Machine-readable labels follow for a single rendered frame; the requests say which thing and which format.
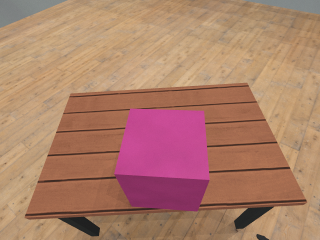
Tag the table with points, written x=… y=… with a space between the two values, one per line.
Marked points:
x=247 y=168

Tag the carton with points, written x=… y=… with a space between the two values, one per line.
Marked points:
x=163 y=159

